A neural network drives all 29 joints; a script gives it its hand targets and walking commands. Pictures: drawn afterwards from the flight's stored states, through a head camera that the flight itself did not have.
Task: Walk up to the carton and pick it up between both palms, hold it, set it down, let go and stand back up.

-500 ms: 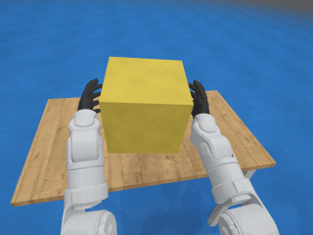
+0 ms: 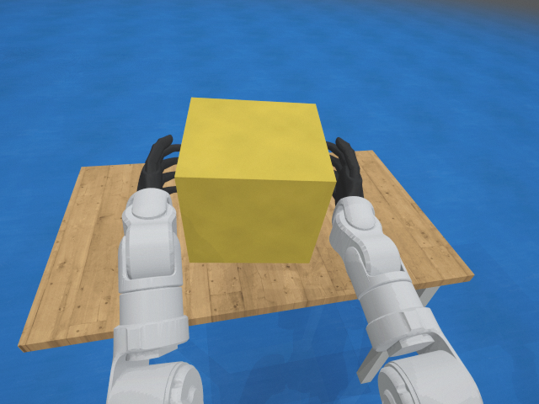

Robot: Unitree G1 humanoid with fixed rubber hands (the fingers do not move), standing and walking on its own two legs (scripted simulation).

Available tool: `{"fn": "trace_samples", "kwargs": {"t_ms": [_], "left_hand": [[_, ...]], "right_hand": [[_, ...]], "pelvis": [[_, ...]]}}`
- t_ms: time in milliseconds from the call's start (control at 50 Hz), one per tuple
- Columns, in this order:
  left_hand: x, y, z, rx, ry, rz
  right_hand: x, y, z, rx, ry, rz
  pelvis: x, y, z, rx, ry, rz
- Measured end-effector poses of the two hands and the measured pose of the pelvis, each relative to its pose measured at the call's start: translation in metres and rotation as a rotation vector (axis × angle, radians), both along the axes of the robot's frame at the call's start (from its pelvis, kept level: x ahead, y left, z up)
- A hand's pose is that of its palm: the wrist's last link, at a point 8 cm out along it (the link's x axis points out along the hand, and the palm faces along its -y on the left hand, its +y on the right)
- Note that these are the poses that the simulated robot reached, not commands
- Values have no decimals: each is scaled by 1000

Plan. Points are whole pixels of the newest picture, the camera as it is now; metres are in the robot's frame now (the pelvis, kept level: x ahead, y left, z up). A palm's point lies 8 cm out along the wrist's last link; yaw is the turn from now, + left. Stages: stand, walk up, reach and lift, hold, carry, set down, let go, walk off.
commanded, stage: hold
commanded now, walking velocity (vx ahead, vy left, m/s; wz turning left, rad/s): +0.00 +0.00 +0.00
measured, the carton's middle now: (252, 183) +0.38 +0.02 +0.18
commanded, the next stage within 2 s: none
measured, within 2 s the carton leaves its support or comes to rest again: neither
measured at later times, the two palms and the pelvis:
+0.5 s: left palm (156, 190) +0.36 +0.15 +0.18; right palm (346, 196) +0.35 -0.12 +0.18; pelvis +0.00 +0.00 +0.00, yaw +0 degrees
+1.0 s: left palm (155, 195) +0.35 +0.15 +0.18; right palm (347, 198) +0.35 -0.12 +0.18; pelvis +0.00 +0.00 +0.00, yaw -1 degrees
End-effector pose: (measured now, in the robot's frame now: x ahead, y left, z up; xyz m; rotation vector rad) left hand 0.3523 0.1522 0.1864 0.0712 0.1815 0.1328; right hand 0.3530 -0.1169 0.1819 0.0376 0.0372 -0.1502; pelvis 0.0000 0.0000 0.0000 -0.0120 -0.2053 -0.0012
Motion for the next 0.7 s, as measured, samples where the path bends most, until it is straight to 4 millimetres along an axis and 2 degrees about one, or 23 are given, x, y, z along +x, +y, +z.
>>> {"fn": "trace_samples", "kwargs": {"t_ms": [700], "left_hand": [[2,-1,-2,-2,7,-9]], "right_hand": [[0,-1,-3,-11,0,-11]], "pelvis": [[2,4,0,2,-2,-14]]}}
